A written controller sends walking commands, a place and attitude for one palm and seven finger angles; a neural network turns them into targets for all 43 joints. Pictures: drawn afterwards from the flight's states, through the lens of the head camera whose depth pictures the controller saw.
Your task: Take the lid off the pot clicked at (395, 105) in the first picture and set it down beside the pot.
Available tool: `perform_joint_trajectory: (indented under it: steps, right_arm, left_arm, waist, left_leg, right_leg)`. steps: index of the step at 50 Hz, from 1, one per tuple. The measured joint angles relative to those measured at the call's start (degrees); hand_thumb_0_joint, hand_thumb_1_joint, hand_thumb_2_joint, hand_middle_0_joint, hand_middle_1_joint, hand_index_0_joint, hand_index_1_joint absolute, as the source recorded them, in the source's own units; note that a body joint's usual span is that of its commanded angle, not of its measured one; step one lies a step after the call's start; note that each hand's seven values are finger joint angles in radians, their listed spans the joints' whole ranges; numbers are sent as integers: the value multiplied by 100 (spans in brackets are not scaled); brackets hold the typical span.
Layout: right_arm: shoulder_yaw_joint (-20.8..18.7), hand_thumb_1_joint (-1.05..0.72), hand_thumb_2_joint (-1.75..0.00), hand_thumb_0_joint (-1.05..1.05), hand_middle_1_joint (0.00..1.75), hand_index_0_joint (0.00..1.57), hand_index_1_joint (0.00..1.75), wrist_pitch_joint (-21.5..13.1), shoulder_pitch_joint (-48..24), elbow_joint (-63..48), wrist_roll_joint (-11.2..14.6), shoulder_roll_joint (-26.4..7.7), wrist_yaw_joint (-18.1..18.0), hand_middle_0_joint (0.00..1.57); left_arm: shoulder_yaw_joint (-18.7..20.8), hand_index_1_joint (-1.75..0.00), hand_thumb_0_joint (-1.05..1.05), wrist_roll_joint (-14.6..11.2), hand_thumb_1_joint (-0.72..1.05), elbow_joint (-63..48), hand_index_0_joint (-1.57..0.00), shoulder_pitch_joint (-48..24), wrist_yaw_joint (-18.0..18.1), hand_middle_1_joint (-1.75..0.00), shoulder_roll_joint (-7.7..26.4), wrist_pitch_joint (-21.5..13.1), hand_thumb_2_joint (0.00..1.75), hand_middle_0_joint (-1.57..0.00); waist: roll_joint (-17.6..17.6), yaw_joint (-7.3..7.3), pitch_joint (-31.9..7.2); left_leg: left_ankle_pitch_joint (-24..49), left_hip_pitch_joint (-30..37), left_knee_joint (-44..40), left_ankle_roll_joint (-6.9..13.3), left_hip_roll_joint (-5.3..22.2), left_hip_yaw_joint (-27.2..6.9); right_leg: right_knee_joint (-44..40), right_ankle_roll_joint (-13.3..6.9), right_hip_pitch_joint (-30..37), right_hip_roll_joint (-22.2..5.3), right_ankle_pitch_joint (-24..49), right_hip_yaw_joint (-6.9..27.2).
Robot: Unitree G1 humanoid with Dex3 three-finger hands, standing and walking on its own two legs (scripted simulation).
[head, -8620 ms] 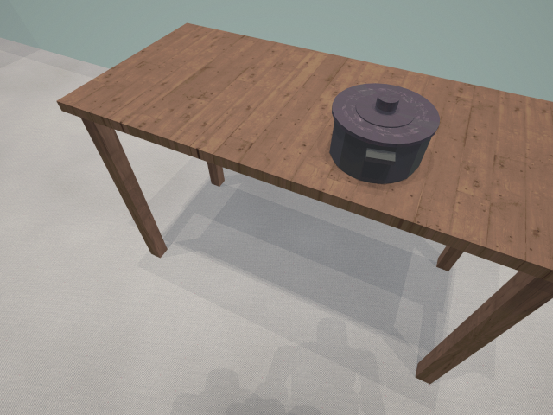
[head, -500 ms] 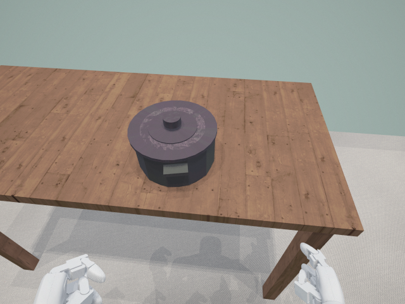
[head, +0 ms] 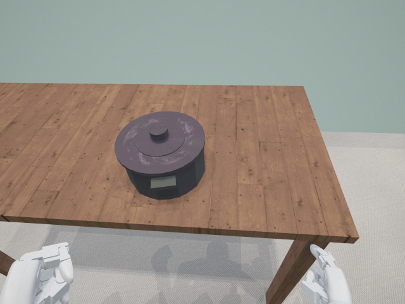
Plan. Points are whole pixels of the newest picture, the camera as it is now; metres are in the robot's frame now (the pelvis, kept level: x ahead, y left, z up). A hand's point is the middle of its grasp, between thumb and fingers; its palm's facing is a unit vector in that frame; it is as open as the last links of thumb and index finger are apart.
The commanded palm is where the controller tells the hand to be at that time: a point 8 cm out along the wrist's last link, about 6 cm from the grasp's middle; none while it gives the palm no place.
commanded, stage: raise the hand higher, near the body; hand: left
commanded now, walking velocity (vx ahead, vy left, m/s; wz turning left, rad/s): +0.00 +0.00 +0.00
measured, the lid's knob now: (158, 131) +0.44 +0.16 +0.11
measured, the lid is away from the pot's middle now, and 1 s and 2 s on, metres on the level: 0.00 0.00 0.00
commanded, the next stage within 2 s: reach forward and open the fingers in 0.42 s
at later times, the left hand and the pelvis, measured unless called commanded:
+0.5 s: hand (54, 249) +0.16 +0.24 +0.12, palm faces +0.33 -0.84 -0.43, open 3.1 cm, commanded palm +0.11 +0.28 +0.15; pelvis -0.01 +0.01 +0.00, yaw +0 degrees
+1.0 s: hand (37, 236) +0.17 +0.28 +0.13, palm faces -0.20 -0.04 -0.98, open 3.9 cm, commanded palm +0.16 +0.28 +0.19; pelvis -0.04 +0.02 +0.00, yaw +1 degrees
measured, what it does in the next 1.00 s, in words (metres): stands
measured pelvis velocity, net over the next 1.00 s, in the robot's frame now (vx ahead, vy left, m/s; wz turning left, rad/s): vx -0.04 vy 0.02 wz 0.02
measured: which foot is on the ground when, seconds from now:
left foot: down 0.00-1.00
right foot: down 0.00-1.00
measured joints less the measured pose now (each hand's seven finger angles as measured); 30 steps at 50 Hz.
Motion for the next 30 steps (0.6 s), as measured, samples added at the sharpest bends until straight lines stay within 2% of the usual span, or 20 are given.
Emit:
perform_joint_trajectory:
  steps: [17, 27, 30]
  right_arm:
    - [213, -91, -90, 1, 30, 20, 29, 35, 84, -53, -23, 168, 62, 20]
    - [267, -91, -90, 1, 30, 20, 30, -21, 108, -6, -27, 130, 100, 20]
    - [305, -91, -90, 1, 30, 20, 30, 275, 146, -204, -91, -18, 187, 20]
  left_arm:
    - [105, -150, 2, -46, 90, -628, -130, -334, 45, -150, 112, -102, 89, -130]
    - [247, -150, 2, -96, 90, -879, -130, -665, 86, -150, 170, -200, 89, -130]
    - [9, -149, 2, 1545, 89, -1173, -130, -863, 243, -149, 557, 303, 90, -130]
  waist:
    - [32, -7, 42]
    - [37, -4, 83]
    - [58, 74, -43]
  left_leg:
    - [9, 48, 43, 59, -40, 26]
    - [28, 43, 77, 93, -56, 48]
    - [2, -238, 235, 110, -63, 57]
  right_leg:
    - [3, 59, 62, -45, 43, 21]
    - [25, 90, 56, -65, 79, 42]
    - [239, 91, -252, -83, 27, 49]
